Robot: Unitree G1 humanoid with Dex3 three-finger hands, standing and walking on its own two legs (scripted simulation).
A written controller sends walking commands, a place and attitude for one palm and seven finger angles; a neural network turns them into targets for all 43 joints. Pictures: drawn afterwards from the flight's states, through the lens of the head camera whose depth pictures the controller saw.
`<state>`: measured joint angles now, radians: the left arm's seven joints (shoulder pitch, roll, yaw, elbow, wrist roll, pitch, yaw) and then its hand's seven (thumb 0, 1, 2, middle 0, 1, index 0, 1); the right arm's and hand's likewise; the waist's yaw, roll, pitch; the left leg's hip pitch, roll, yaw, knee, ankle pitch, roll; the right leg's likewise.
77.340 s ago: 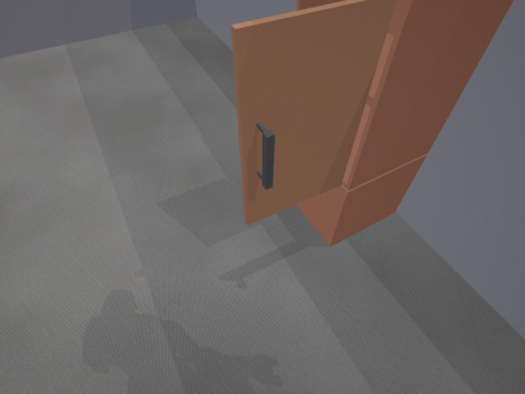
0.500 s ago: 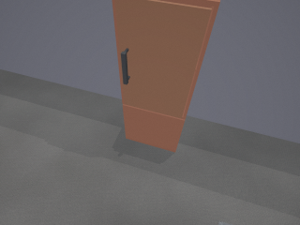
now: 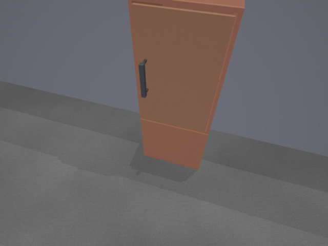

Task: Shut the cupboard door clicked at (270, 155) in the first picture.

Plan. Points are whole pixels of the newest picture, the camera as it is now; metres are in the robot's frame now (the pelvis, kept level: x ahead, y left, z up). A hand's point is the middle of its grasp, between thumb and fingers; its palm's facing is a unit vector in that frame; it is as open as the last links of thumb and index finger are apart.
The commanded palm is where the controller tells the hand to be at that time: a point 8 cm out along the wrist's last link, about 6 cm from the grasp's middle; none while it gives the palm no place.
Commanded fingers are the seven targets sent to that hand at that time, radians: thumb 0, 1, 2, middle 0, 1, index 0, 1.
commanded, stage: let the arm hang, fingers relaxed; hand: left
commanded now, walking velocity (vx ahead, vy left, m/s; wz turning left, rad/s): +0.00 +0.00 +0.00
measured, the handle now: (144, 78) +0.80 +0.14 -0.05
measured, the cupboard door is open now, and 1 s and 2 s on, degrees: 0 0 0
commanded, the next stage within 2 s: look to check the result in 0.32 s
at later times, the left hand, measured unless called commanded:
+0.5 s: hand out of the picture -0.02 +0.15 -0.18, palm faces +0.03 -0.99 -0.17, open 7.3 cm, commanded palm none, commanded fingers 0.00 0.90 0.90 -0.20 -0.30 -0.20 -0.30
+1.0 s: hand out of the picture -0.01 +0.14 -0.18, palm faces +0.03 -0.99 -0.16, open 7.3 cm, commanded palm none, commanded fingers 0.00 0.90 0.90 -0.20 -0.30 -0.20 -0.30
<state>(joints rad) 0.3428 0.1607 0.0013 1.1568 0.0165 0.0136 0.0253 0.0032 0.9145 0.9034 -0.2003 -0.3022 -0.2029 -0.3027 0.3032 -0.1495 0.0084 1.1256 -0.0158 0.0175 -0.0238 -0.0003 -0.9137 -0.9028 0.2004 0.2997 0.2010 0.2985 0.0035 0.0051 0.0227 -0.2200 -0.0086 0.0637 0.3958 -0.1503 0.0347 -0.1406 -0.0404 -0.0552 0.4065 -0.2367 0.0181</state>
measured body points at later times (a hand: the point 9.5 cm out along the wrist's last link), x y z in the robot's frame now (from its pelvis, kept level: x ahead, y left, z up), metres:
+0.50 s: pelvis +0.00 -0.01 +0.00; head +0.00 -0.01 +0.45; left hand -0.02 +0.20 -0.16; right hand -0.02 -0.21 -0.16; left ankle +0.04 +0.10 -0.74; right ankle -0.01 -0.13 -0.74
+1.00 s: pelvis +0.01 -0.02 +0.00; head +0.02 -0.01 +0.45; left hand -0.01 +0.19 -0.16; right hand +0.00 -0.23 -0.16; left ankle +0.04 +0.10 -0.74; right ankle -0.01 -0.13 -0.74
